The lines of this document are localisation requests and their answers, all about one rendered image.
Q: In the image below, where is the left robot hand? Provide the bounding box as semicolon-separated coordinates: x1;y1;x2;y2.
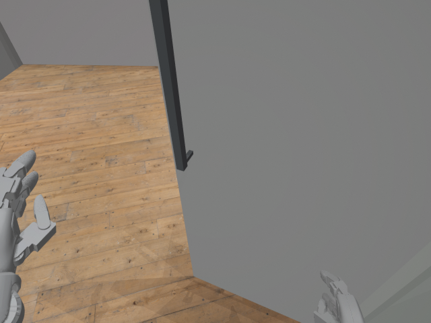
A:
0;150;56;273

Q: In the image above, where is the robot left forearm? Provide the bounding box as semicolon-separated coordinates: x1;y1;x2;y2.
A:
0;272;25;323

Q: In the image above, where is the right robot hand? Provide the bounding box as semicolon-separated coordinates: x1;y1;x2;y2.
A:
314;270;365;323

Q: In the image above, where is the fridge door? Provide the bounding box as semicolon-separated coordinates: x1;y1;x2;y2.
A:
147;0;431;323

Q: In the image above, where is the handle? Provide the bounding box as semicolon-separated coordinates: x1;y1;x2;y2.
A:
149;0;193;171

